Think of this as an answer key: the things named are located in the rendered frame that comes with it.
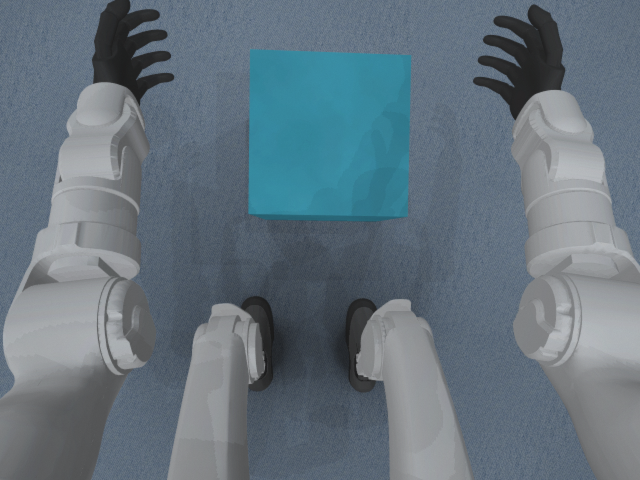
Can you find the left robot upper arm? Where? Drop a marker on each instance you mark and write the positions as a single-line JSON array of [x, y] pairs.
[[70, 346]]

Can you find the robot left forearm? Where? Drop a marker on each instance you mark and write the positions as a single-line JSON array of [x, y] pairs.
[[96, 196]]

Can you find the robot right hand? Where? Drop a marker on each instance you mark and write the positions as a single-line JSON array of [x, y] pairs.
[[541, 67]]

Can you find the right robot upper arm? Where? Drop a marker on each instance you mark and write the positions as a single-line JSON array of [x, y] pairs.
[[585, 333]]

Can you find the left robot foot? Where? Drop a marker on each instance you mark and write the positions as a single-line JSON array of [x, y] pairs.
[[260, 311]]

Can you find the right robot thigh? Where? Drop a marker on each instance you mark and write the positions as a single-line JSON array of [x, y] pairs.
[[425, 437]]

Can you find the carton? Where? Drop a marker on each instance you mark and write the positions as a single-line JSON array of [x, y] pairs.
[[328, 135]]

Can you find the robot left hand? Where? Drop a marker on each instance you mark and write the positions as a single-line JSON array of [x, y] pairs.
[[112, 60]]

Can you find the robot right forearm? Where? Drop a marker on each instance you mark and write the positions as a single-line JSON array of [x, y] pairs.
[[566, 196]]

